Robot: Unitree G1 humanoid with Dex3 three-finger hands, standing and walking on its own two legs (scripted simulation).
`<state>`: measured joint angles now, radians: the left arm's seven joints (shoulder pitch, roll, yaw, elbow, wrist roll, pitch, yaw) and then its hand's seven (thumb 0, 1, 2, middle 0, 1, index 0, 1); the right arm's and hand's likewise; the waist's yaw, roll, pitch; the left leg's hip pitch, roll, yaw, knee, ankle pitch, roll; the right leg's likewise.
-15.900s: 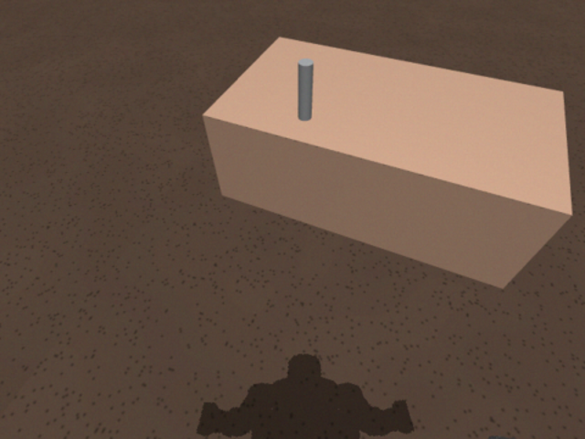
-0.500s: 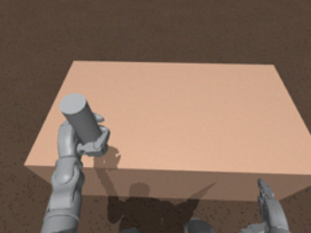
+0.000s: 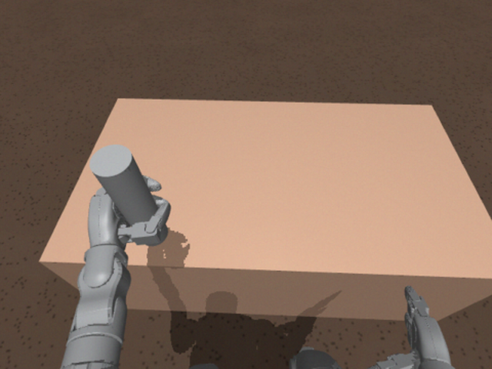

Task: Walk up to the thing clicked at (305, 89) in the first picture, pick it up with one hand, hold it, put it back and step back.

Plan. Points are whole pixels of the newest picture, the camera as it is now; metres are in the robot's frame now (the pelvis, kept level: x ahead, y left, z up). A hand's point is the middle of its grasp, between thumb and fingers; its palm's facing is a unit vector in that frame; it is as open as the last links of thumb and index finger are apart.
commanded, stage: hold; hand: left
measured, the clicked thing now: (136, 203) +0.33 +0.19 +0.09
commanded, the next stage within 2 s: crouch in 1.50 s
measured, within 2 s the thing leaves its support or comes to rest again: neither
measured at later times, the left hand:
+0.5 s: hand (143, 203) +0.34 +0.18 +0.07, palm faces +0.13 -0.99 +0.01, open 6.7 cm
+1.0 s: hand (144, 212) +0.33 +0.18 +0.06, palm faces +0.14 -0.99 +0.02, open 6.7 cm
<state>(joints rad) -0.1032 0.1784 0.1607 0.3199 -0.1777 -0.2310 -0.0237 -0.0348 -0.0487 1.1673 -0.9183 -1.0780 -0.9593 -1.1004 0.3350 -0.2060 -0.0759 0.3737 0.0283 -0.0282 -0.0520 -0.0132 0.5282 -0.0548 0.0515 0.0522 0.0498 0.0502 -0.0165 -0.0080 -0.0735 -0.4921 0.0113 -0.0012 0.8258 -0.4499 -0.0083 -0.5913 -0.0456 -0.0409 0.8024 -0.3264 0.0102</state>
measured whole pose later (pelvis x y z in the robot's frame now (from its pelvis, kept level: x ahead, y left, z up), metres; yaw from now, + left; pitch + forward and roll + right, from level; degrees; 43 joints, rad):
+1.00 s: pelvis +0.01 +0.01 +0.00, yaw +0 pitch +7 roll +0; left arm -0.10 0.18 0.14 0.36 -0.17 -0.27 -0.03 -0.03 -0.04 1.16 -0.91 -1.09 -0.95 -1.11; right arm 0.30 -0.21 -0.09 0.42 0.02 -0.05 -0.04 -0.01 0.52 -0.06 0.05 0.05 0.05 0.05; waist -0.02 -0.01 -0.07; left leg -0.47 0.01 0.00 0.81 -0.45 0.00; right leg -0.56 -0.05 -0.04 0.77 -0.32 0.02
